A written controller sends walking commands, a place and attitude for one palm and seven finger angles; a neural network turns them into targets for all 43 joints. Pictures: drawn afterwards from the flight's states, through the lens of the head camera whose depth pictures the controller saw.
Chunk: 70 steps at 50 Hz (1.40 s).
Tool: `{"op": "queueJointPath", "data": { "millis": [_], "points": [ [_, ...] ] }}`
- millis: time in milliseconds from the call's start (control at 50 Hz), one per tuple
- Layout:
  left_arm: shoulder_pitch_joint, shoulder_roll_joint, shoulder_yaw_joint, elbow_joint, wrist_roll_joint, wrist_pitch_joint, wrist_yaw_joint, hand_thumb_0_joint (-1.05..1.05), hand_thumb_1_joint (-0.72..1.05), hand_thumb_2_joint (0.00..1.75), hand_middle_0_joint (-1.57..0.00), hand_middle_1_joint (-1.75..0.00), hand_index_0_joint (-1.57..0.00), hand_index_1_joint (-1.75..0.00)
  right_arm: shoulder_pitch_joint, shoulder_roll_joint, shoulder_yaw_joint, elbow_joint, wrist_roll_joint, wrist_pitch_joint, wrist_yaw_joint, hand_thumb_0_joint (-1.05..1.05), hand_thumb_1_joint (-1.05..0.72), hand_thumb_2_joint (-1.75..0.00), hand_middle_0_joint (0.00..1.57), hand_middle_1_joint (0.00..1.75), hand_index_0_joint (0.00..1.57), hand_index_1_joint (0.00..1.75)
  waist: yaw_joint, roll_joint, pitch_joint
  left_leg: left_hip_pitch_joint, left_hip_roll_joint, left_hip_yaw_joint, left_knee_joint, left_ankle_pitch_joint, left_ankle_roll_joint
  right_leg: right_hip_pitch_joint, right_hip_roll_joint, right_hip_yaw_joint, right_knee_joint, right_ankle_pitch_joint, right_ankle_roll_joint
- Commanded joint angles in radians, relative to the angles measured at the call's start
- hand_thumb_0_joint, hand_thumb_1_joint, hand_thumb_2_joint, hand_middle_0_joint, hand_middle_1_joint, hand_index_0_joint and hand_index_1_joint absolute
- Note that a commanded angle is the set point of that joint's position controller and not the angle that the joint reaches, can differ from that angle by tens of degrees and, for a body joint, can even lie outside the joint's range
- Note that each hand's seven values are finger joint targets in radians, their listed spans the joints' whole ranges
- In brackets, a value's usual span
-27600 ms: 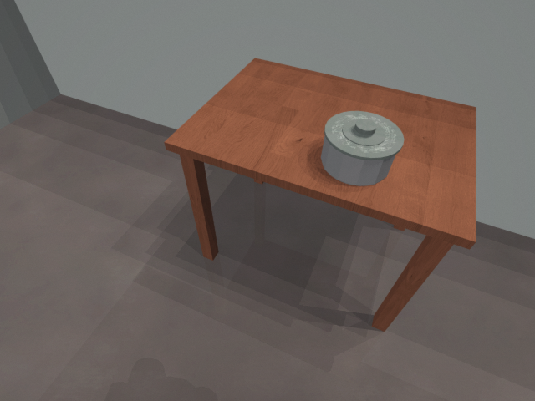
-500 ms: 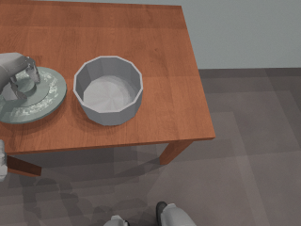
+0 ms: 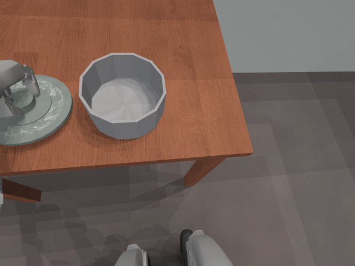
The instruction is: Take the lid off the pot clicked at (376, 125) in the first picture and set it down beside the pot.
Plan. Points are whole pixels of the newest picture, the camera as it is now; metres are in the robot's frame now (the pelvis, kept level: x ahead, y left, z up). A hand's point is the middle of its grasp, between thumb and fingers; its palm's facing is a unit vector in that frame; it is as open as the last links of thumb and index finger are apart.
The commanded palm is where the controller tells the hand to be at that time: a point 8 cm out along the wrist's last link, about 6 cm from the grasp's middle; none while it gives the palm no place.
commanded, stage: lower the lid onto the table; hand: left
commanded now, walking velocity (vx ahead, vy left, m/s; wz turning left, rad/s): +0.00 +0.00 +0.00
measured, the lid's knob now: (21, 101) +0.50 +0.31 -0.03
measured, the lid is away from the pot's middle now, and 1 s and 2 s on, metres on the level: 0.23 0.24 0.24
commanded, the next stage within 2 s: open the fingers wide in 0.04 s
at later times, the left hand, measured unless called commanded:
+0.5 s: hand (8, 111) +0.46 +0.31 -0.01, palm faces -0.51 -0.09 -0.86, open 8.4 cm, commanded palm +0.50 +0.30 +0.04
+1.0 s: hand (11, 110) +0.46 +0.31 -0.01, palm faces -0.50 -0.09 -0.86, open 9.9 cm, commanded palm +0.50 +0.30 +0.04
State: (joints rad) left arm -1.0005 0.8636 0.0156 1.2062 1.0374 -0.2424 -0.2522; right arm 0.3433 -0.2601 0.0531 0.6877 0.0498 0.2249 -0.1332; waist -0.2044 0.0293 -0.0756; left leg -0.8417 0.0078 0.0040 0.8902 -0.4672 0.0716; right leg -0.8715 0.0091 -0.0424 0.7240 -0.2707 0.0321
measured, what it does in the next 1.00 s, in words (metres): stands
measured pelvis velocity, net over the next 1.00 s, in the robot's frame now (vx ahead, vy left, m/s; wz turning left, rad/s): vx -0.01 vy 0.01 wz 0.00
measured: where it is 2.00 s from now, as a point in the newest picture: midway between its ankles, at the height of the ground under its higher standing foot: outside the picture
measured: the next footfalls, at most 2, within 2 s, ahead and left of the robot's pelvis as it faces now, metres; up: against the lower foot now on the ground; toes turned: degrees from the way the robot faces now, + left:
none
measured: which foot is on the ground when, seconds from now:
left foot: down 0.00-1.00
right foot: down 0.00-1.00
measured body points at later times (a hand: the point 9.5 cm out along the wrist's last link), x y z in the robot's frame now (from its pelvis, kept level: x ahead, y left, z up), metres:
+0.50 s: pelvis -0.01 +0.01 +0.00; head +0.14 +0.04 +0.42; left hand +0.49 +0.32 +0.04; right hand -0.02 -0.26 -0.11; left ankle -0.04 +0.07 -0.69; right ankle +0.03 -0.15 -0.69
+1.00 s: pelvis -0.01 +0.01 -0.01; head +0.13 +0.04 +0.42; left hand +0.49 +0.31 +0.04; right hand -0.04 -0.27 -0.11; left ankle -0.04 +0.07 -0.69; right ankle +0.03 -0.15 -0.69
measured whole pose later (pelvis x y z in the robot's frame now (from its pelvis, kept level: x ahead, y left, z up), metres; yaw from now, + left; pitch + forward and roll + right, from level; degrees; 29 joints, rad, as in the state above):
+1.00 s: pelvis -0.01 +0.01 -0.01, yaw +0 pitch +23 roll -5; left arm -0.96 0.82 0.01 1.18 1.05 -0.21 -0.20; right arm 0.36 -0.25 0.04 0.66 0.05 0.25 -0.10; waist -0.19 0.03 -0.09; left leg -0.88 0.00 0.01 0.94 -0.47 0.08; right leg -0.91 0.01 -0.04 0.77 -0.27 0.03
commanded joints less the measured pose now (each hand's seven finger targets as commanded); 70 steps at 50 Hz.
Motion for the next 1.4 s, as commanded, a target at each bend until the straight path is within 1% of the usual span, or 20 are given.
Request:
{"op": "queueJointPath", "data": {
  "millis": [0,100,120,180,240,300,360,600,640,720,800,880,1000,1080,1120,1160,1220,1240,1340,1380],
  "points": [
    [-0.465,0.387,0.089,-0.243,-0.011,-0.008,0.044,0.00,0.54,1.00,-0.88,-1.11,-0.80,-1.07,0.210,-0.208,-0.063,-0.019,-0.009,0.006,-0.025,0.00,-0.90,-0.90,0.20,0.30,0.20,0.30,0.009,0.244,-0.577,0.396,0.002,-0.037,-0.047,0.732,-0.015,0.229,0.050,-0.031,0.006,0.273,-0.074],
    [-0.419,0.319,0.043,-0.140,-0.014,0.001,0.043,0.00,0.54,1.00,-0.88,-1.11,-0.80,-1.07,0.204,-0.207,-0.054,-0.020,-0.006,0.010,-0.020,0.00,-0.90,-0.90,0.20,0.30,0.20,0.30,-0.011,0.204,-0.495,0.348,0.007,-0.039,-0.021,0.711,-0.016,0.137,0.056,-0.044,0.023,0.221,-0.068],
    [-0.189,0.221,0.056,-0.103,-0.030,0.015,0.037,0.00,0.54,1.00,-0.88,-1.11,-0.80,-1.07,0.207,-0.185,-0.075,-0.056,-0.006,0.018,0.006,0.00,-0.90,-0.90,0.20,0.30,0.20,0.30,0.057,0.211,-0.512,0.386,-0.005,-0.052,-0.041,0.776,-0.037,0.159,0.056,-0.058,0.022,0.230,-0.085],
    [-0.271,0.250,0.081,-0.244,-0.034,0.004,0.033,0.00,0.52,0.93,-0.83,-1.11,-0.76,-1.07,0.193,-0.198,-0.091,-0.045,-0.015,0.048,0.023,0.00,-0.90,-0.90,0.20,0.30,0.20,0.30,0.053,0.245,-0.584,0.474,0.012,-0.063,-0.032,0.888,-0.056,0.143,0.058,-0.053,0.023,0.272,-0.087],
    [-0.378,0.315,0.100,-0.282,-0.010,0.016,0.059,0.00,0.50,0.86,-0.78,-1.11,-0.72,-1.07,0.201,-0.198,-0.090,-0.036,-0.013,0.053,0.019,0.00,-0.90,-0.90,0.20,0.30,0.20,0.30,0.032,0.203,-0.596,0.455,0.009,-0.065,-0.042,0.811,-0.044,0.184,0.058,-0.038,0.006,0.256,-0.077],
    [-0.360,0.263,0.063,-0.206,-0.014,0.025,0.074,0.00,0.47,0.80,-0.73,-1.10,-0.68,-1.07,0.198,-0.198,-0.083,-0.030,-0.008,0.041,0.014,0.00,-0.90,-0.90,0.20,0.30,0.20,0.30,0.018,0.182,-0.500,0.404,0.007,-0.059,-0.053,0.737,-0.036,0.140,0.057,-0.045,0.003,0.210,-0.076],
    [-0.346,0.228,0.040,-0.190,-0.012,0.024,0.081,0.00,0.44,0.75,-0.69,-1.09,-0.64,-1.07,0.192,-0.197,-0.083,-0.032,-0.007,0.035,0.017,0.00,-0.90,-0.90,0.20,0.30,0.20,0.30,0.019,0.199,-0.481,0.409,0.007,-0.063,-0.057,0.711,-0.042,0.113,0.057,-0.050,0.002,0.174,-0.081],
    [-0.386,0.239,0.060,-0.255,-0.013,0.022,0.083,0.00,0.34,0.51,-0.50,-1.07,-0.47,-1.06,0.190,-0.200,-0.090,-0.034,-0.011,0.030,0.015,0.00,-0.90,-0.90,0.20,0.30,0.20,0.30,0.025,0.233,-0.543,0.483,0.017,-0.082,-0.051,0.786,-0.059,0.101,0.054,-0.050,0.007,0.180,-0.082],
    [-0.352,0.191,0.025,-0.172,-0.022,0.033,0.080,0.00,0.32,0.48,-0.47,-1.07,-0.44,-1.06,0.183,-0.198,-0.085,-0.034,-0.007,0.026,0.017,0.00,-0.90,-0.90,0.20,0.30,0.20,0.30,0.009,0.162,-0.474,0.405,0.013,-0.066,-0.044,0.709,-0.044,0.096,0.057,-0.050,0.006,0.167,-0.078],
    [-0.408,0.204,0.023,-0.222,-0.012,0.033,0.082,0.00,0.28,0.42,-0.41,-1.06,-0.39,-1.05,0.193,-0.201,-0.087,-0.029,-0.006,0.023,0.015,0.00,-0.90,-0.90,0.20,0.30,0.20,0.30,0.009,0.196,-0.508,0.418,0.012,-0.072,-0.055,0.685,-0.043,0.106,0.054,-0.047,0.007,0.161,-0.081],
    [-0.365,0.284,0.084,-0.228,-0.007,0.024,0.084,0.00,0.24,0.34,-0.35,-1.05,-0.33,-1.05,0.199,-0.197,-0.082,-0.041,-0.010,0.022,0.011,0.00,-0.90,-0.90,0.20,0.30,0.20,0.30,0.030,0.211,-0.554,0.428,0.007,-0.068,-0.048,0.742,-0.050,0.151,0.056,-0.044,0.018,0.200,-0.082],
    [-0.345,0.243,0.045,-0.158,-0.008,0.038,0.089,0.00,0.19,0.30,-0.29,-1.04,-0.28,-1.04,0.186,-0.199,-0.072,-0.046,-0.001,0.020,0.014,0.00,-0.90,-0.90,0.20,0.30,0.20,0.30,0.021,0.156,-0.468,0.327,0.000,-0.049,-0.052,0.629,-0.030,0.147,0.054,-0.041,0.015,0.179,-0.081],
    [-0.388,0.299,0.088,-0.269,-0.008,0.022,0.076,0.00,0.16,0.29,-0.26,-1.03,-0.26,-1.03,0.200,-0.201,-0.086,-0.044,-0.007,0.024,0.010,0.00,-0.90,-0.90,0.20,0.30,0.20,0.30,0.031,0.234,-0.577,0.442,0.009,-0.063,-0.050,0.735,-0.046,0.157,0.052,-0.040,0.012,0.204,-0.081],
    [-0.350,0.224,0.041,-0.174,-0.025,0.028,0.067,0.00,0.16,0.29,-0.26,-1.03,-0.26,-1.03,0.197,-0.196,-0.082,-0.035,-0.001,0.021,0.010,0.00,-0.90,-0.90,0.20,0.30,0.20,0.30,0.007,0.160,-0.491,0.386,0.008,-0.056,-0.047,0.689,-0.032,0.122,0.057,-0.046,0.005,0.184,-0.077],
    [-0.342,0.249,0.044,-0.140,-0.024,0.028,0.064,0.00,0.16,0.29,-0.26,-1.03,-0.26,-1.03,0.191,-0.201,-0.071,-0.041,0.002,0.020,0.010,0.00,-0.90,-0.90,0.20,0.30,0.20,0.30,0.009,0.119,-0.448,0.300,-0.002,-0.043,-0.049,0.573,-0.016,0.146,0.058,-0.039,0.010,0.156,-0.077],
    [-0.372,0.239,0.023,-0.167,-0.018,0.024,0.062,0.00,0.16,0.29,-0.26,-1.03,-0.26,-1.03,0.189,-0.201,-0.070,-0.040,0.004,0.017,0.009,0.00,-0.90,-0.90,0.20,0.30,0.20,0.30,0.008,0.148,-0.445,0.279,-0.006,-0.035,-0.058,0.522,-0.011,0.155,0.055,-0.035,0.010,0.147,-0.082],
    [-0.382,0.283,0.069,-0.271,-0.003,0.001,0.063,0.00,0.17,0.27,-0.26,-1.03,-0.26,-1.03,0.195,-0.194,-0.082,-0.039,-0.006,0.018,0.006,0.00,-0.90,-0.90,0.20,0.30,0.20,0.30,0.032,0.262,-0.571,0.436,0.004,-0.054,-0.043,0.721,-0.042,0.148,0.055,-0.038,0.017,0.200,-0.087],
    [-0.333,0.315,0.103,-0.238,-0.005,-0.001,0.066,0.00,0.17,0.26,-0.26,-1.04,-0.26,-1.04,0.194,-0.193,-0.080,-0.045,-0.004,0.020,0.006,0.00,-0.90,-0.90,0.20,0.30,0.20,0.30,0.042,0.232,-0.563,0.427,0.003,-0.057,-0.039,0.739,-0.046,0.157,0.055,-0.041,0.021,0.203,-0.085],
    [-0.348,0.280,0.072,-0.205,-0.023,0.019,0.073,0.00,0.18,0.23,-0.25,-1.04,-0.25,-1.04,0.186,-0.198,-0.077,-0.044,-0.002,0.023,0.008,0.00,-0.90,-0.90,0.20,0.30,0.20,0.30,0.022,0.149,-0.506,0.327,-0.001,-0.037,-0.046,0.626,-0.019,0.183,0.053,-0.034,0.014,0.207,-0.077],
    [-0.377,0.338,0.114,-0.282,-0.013,0.010,0.079,0.00,0.18,0.23,-0.25,-1.04,-0.25,-1.04,0.184,-0.200,-0.080,-0.048,-0.004,0.024,0.007,0.00,-0.90,-0.90,0.20,0.30,0.20,0.30,0.046,0.221,-0.564,0.385,-0.001,-0.043,-0.056,0.682,-0.030,0.207,0.049,-0.032,0.015,0.233,-0.085]
  ]
}}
